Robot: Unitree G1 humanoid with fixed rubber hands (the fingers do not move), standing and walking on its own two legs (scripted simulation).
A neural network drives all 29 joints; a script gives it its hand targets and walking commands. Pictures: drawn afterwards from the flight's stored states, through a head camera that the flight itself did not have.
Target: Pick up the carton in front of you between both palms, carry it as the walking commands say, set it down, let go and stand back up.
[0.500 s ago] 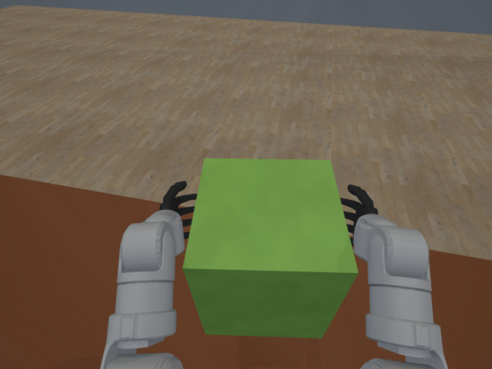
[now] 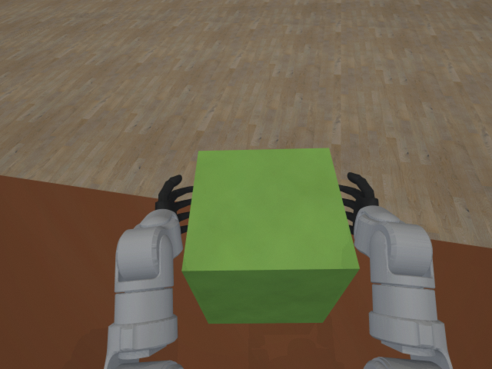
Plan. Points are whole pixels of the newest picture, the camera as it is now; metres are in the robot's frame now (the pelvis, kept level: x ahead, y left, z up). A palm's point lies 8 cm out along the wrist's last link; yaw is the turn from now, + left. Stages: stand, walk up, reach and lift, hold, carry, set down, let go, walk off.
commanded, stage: carry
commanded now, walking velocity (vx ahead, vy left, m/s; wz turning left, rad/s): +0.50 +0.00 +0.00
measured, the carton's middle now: (264, 242) +0.34 +0.00 +0.03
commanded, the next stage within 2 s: none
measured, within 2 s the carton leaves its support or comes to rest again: neither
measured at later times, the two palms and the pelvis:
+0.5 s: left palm (193, 114) +0.65 +0.16 +0.08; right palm (324, 114) +0.63 -0.14 +0.08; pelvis +0.31 +0.01 -0.05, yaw -2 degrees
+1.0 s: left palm (227, 67) +0.96 +0.11 +0.03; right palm (323, 66) +0.96 -0.19 +0.03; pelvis +0.63 -0.03 -0.10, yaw -1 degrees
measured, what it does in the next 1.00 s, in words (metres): goes down: left foot 0.04 m lower, then right foot 0.05 m lower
